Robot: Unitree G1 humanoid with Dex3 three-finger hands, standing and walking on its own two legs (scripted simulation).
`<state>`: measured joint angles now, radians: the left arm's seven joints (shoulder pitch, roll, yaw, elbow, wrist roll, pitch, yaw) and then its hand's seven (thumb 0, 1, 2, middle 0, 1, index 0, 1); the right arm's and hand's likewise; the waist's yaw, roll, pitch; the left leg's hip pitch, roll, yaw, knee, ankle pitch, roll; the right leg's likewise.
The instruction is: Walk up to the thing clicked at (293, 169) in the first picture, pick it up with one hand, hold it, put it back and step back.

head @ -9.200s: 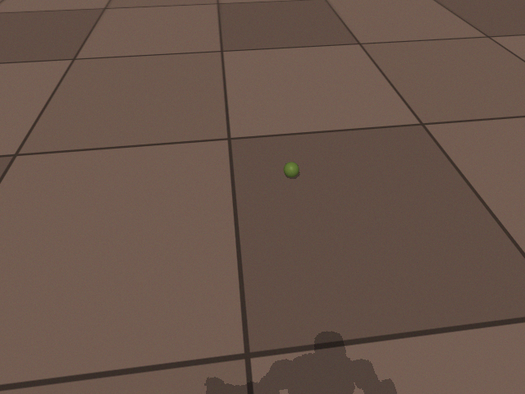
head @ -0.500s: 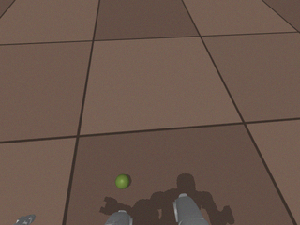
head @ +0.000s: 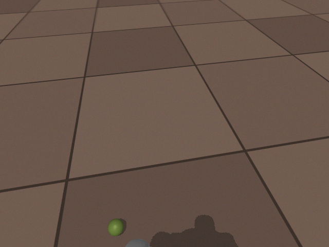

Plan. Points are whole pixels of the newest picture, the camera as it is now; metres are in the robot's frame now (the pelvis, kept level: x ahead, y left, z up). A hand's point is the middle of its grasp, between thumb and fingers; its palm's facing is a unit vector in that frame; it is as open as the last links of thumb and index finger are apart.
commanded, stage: walk up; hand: left
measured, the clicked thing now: (115, 227) +0.40 +0.30 -0.71
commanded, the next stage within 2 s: none
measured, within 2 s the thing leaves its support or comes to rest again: neither
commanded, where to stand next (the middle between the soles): +0.06 +0.04 m, yaw +3 degrees
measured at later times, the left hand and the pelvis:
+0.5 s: hand out of the picture +0.11 +0.33 -0.16, palm faces +0.04 -0.91 -0.41, open 7.4 cm; pelvis +0.03 +0.05 -0.01, yaw +3 degrees
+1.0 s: hand out of the picture +0.00 +0.30 -0.15, palm faces +0.02 -0.93 -0.36, open 7.4 cm; pelvis -0.06 +0.03 +0.00, yaw +4 degrees
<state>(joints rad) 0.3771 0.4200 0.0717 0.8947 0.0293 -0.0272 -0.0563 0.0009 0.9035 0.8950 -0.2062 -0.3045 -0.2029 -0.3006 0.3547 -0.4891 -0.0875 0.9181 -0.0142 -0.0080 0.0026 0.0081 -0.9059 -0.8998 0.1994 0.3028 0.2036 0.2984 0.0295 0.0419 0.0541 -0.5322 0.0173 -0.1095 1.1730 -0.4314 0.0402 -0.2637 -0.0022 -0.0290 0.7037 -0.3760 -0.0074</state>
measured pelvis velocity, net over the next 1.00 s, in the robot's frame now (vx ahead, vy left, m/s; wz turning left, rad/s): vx -0.06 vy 0.03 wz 0.07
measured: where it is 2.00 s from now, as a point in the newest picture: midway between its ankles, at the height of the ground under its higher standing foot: outside the picture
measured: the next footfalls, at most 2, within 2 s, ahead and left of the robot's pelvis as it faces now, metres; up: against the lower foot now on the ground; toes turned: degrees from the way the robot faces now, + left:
left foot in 0.30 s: +0.15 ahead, +0.18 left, +0.00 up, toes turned +1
right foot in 0.60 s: +0.06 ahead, -0.09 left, +0.00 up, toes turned +2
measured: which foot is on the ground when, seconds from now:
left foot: up 0.00-0.28, down 0.30-0.64, up 0.66-0.84, down 0.86-1.00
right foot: down 0.00-0.34, up 0.36-0.58, down 0.60-0.88, up 0.90-1.00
